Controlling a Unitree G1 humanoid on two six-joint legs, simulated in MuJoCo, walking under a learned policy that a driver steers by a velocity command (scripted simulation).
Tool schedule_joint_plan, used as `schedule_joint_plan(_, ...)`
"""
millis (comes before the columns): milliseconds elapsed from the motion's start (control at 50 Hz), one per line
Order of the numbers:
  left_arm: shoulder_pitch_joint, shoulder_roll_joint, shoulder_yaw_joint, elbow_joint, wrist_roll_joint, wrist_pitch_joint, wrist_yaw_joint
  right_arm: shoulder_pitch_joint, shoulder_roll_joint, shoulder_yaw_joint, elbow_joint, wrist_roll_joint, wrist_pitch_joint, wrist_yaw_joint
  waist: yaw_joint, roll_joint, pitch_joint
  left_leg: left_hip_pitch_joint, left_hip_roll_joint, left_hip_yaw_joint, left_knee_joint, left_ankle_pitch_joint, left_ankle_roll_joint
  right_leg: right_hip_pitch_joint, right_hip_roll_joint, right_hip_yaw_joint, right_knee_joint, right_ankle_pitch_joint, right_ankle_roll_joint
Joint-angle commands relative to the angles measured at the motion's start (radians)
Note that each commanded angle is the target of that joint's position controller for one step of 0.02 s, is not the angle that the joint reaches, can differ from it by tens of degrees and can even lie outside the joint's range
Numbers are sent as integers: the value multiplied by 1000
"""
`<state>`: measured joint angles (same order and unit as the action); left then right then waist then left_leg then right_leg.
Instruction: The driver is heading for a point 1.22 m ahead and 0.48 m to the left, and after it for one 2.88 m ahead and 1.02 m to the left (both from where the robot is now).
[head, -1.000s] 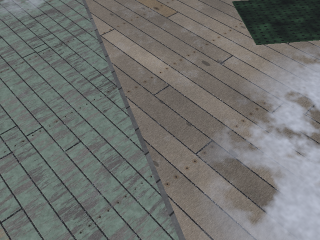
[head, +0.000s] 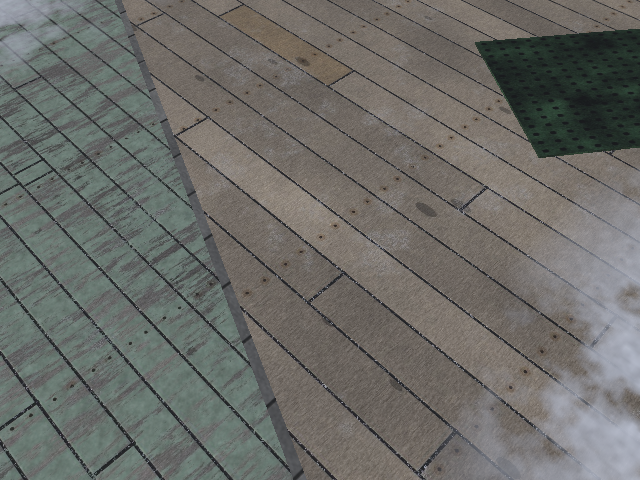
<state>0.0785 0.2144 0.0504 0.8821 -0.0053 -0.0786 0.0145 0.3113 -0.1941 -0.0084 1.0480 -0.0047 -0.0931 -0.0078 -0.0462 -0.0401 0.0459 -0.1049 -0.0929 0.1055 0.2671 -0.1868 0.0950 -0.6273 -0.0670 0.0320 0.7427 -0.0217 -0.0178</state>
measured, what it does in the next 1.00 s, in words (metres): walks ahead, turning left: right foot, then left foot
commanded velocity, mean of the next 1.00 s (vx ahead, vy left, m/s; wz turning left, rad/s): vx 0.12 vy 0.00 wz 0.60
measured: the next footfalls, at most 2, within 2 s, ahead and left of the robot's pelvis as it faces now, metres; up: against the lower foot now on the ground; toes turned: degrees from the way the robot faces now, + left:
right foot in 0.12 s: +0.20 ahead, -0.12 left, +0.00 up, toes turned +1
left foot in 0.48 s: +0.07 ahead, +0.13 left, +0.00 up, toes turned +21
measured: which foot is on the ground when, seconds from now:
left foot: down 0.00-0.16, up 0.18-0.46, down 0.48-1.00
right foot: up 0.00-0.10, down 0.12-0.48, up 0.50-1.00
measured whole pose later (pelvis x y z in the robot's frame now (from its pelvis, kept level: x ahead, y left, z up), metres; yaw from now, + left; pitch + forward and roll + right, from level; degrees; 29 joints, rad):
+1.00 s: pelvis +0.10 +0.05 +0.00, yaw +38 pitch +3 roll -3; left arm 0.12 0.30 0.08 0.83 -0.02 -0.10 -0.01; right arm 0.25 -0.27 -0.05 0.68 0.02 -0.03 -0.02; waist -0.02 0.01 -0.05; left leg -0.23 -0.11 -0.26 0.42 -0.23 0.07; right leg -0.38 0.03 0.04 0.58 -0.24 0.01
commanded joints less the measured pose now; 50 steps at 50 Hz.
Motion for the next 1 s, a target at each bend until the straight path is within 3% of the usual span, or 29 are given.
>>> schedule_joint_plan(20, 39, 36, -1, -22, 1, 10, -10, -16, -159, -25, -33, 5, 3, -18, 38, 107, -93, -11, 270, -83, 9, 762, 70, 187, 23, -15, -114, 80, -3)
schedule_joint_plan(80, 13, 70, 7, -27, 15, 13, -10, -28, -142, -25, -18, 11, 20, -11, 44, 94, -67, 8, 286, -138, 97, 682, 89, 220, 29, -12, -188, -9, -35)
schedule_joint_plan(100, 35, 90, 17, -20, 20, 10, -3, -39, -146, -26, -22, 22, 25, -7, 67, 74, -63, 6, 260, -159, 157, 632, 74, 272, 40, -20, -285, 61, -48)
schedule_joint_plan(120, 73, 158, 38, -11, 27, 5, 11, -22, -174, -37, -38, 21, 25, -4, 65, 31, -92, -30, 203, -172, 239, 554, 41, 382, 12, 9, -300, 374, -66)
schedule_joint_plan(140, 116, 223, 54, -7, 31, 9, 25, 28, -142, -33, -57, 9, 19, 0, 27, -58, -169, -214, 128, -155, 362, 319, -7, 620, -104, 86, -220, 681, -136)
schedule_joint_plan(160, 209, 222, 63, 0, 22, 29, 38, 33, -98, -19, -73, 20, 22, -5, 82, -156, -283, -411, 37, -90, 601, -60, -68, 813, -267, 225, -221, 786, -274)
schedule_joint_plan(180, 244, 169, 47, -12, 16, 38, 45, -19, -133, -29, -101, 30, 36, -4, 127, -191, -350, -505, 5, -102, 862, -531, -100, 825, -382, 353, -296, 720, -337)
schedule_joint_plan(200, 170, 143, 34, -43, 21, 42, 52, -39, -184, -56, -118, 41, 60, -5, 91, -99, -320, -514, 67, -154, 994, -508, -107, 704, -373, 314, -347, 489, -313)
schedule_joint_plan(220, 64, 138, 31, -74, 16, 46, 61, -53, -173, -66, -129, 45, 89, -13, 52, -63, -244, -515, 113, -153, 1029, -434, -121, 572, -341, 247, -396, 253, -271)
schedule_joint_plan(240, -9, 136, 31, -87, 12, 48, 66, -47, -153, -69, -141, 38, 116, -21, 25, -48, -176, -481, 145, -152, 989, -363, -132, 435, -298, 178, -459, 12, -232)
schedule_joint_plan(280, -79, 151, 35, -82, 21, 56, 67, -18, -120, -73, -159, 23, 151, -31, -13, -107, -110, -381, 145, -89, 911, -285, -147, 263, -233, 41, -507, -94, -188)
schedule_joint_plan(340, -100, 174, 44, -76, 18, 54, 71, -42, -108, -74, -202, 24, 154, -21, -8, -107, -136, -301, 170, -61, 722, -216, -130, 262, -235, -66, -497, -41, -180)
schedule_joint_plan(400, -83, 213, 55, -67, 10, 57, 68, -67, -135, -86, -243, 23, 155, 0, 10, -98, -184, -239, 166, -24, 581, -162, -98, 341, -285, -86, -475, -69, -168)
schedule_joint_plan(440, -97, 217, 56, -63, -5, 68, 61, -21, -149, -101, -248, 21, 162, 7, -18, -86, -188, -160, 139, 13, 454, -108, -59, 341, -286, -121, -419, -169, -122)
schedule_joint_plan(460, -93, 197, 54, -57, -15, 76, 55, 23, -162, -114, -233, 17, 166, 5, -35, -51, -181, -101, 110, 14, 380, -87, -23, 307, -252, -149, -342, -268, -79)
schedule_joint_plan(480, -70, 160, 49, -41, -20, 90, 47, 59, -189, -130, -228, 10, 164, -1, -50, 49, -113, -53, 131, -88, 245, -32, 34, 195, -188, -205, -178, -386, -11)
schedule_joint_plan(500, -49, 109, 39, -62, 4, 101, 40, 61, -319, -155, -266, 0, 158, -18, -6, 373, -15, -20, 385, -533, 74, 171, 157, -90, -34, -278, 193, -616, 98)
schedule_joint_plan(520, -205, 115, 43, -140, 17, 89, 43, 57, -352, -146, -289, -41, 121, -10, -30, 345, -43, -118, 445, -756, -32, 85, 277, -178, 67, -26, 364, -658, 80)
schedule_joint_plan(540, -208, 147, 52, -150, 6, 81, 46, -12, -349, -149, -308, -42, 88, -5, 7, 239, -38, -108, 409, -681, -45, -18, 232, -196, 60, 39, 410, -559, 49)
schedule_joint_plan(560, -171, 173, 62, -135, 5, 73, 52, -75, -344, -151, -329, -12, 72, -9, 44, 201, -43, -105, 363, -608, -33, -55, 162, -189, 49, 64, 395, -440, 28)
schedule_joint_plan(580, -138, 191, 72, -108, 15, 70, 62, -130, -306, -141, -347, 14, 74, -15, 64, 151, -62, -96, 333, -545, 2, -46, 107, -168, 34, 71, 391, -365, 28)
schedule_joint_plan(600, -115, 189, 74, -98, 26, 68, 65, -151, -275, -131, -359, 25, 80, -22, 69, 142, -88, -108, 309, -506, 23, -10, 85, -133, 40, 68, 394, -314, 34)
schedule_joint_plan(660, -109, 146, 66, -112, 14, 56, 50, -84, -227, -116, -367, 22, 91, -41, 56, 144, -151, -39, 269, -491, 62, 116, 87, -103, 80, 82, 369, -241, 51)
schedule_joint_plan(720, -134, 131, 56, -135, 8, 48, 46, -49, -246, -123, -388, 26, 99, -53, 39, 161, -147, 29, 253, -538, 76, 130, 92, -125, 110, 105, 245, -234, 66)
schedule_joint_plan(780, -116, 145, 53, -133, 3, 46, 37, -60, -255, -124, -420, 23, 107, -58, 30, 186, -150, 53, 253, -565, 84, 97, 89, -93, 110, 110, 136, -223, 82)
schedule_joint_plan(800, -100, 150, 51, -127, 0, 44, 27, -46, -247, -120, -422, 27, 106, -56, 18, 180, -177, 49, 245, -574, 51, -93, 92, -62, 100, 103, 91, -203, 82)
schedule_joint_plan(840, -114, 158, 50, -136, -6, 30, 6, -34, -253, -114, -419, 28, 94, -46, -6, 227, -149, 18, 258, -635, -16, -355, 111, -28, 86, 80, 10, -195, 79)
schedule_joint_plan(920, -135, 157, 43, -151, -4, -31, -24, -8, -245, -97, -401, 21, 61, -27, -39, 205, -83, -26, 271, -650, -37, -387, 132, 67, 69, 41, -119, -208, 47)
schedule_joint_plan(1000, -112, 152, 34, -169, -22, -69, -34, -38, -244, -84, -422, 26, 44, -3, -25, 193, -29, -103, 254, -656, -29, -380, 141, 196, 72, 0, -224, -229, 1)
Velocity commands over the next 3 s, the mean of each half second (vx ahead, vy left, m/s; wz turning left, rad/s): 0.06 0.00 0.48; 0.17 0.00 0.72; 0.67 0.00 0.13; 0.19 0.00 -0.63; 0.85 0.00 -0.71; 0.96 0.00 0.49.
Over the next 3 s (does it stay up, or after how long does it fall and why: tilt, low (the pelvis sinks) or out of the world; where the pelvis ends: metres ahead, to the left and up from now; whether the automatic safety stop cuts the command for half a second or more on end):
stays up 1.18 0.28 -0.01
